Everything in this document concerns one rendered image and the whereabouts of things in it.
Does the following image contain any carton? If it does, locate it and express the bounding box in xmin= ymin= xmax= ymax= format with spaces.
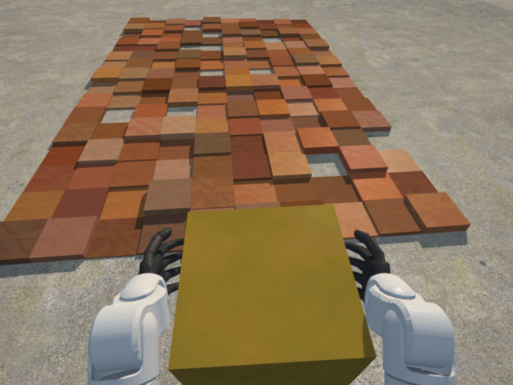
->
xmin=168 ymin=205 xmax=377 ymax=385

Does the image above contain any left robot hand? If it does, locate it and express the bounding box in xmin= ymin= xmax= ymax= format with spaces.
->
xmin=138 ymin=227 xmax=184 ymax=295

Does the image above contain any left robot forearm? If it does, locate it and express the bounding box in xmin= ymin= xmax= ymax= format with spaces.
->
xmin=87 ymin=273 xmax=171 ymax=385

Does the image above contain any right robot forearm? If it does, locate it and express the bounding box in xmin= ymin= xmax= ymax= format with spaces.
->
xmin=364 ymin=274 xmax=457 ymax=385

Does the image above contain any right robot hand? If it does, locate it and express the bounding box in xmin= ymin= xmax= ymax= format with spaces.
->
xmin=344 ymin=229 xmax=390 ymax=302

